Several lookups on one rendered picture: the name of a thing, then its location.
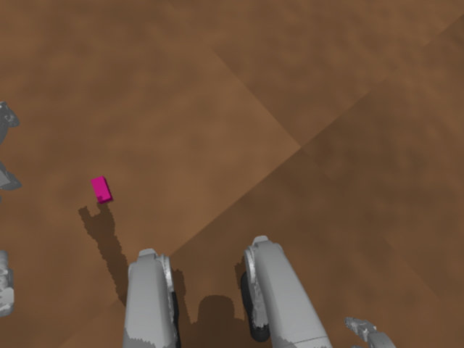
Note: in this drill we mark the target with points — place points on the left robot arm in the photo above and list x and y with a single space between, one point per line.
6 285

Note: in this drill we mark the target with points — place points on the right robot foot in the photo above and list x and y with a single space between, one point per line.
257 333

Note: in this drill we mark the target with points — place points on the right robot hand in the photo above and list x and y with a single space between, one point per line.
368 333

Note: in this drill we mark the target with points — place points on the left robot hand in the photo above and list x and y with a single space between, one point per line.
7 119

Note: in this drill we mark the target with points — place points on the small box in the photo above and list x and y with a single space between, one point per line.
101 190

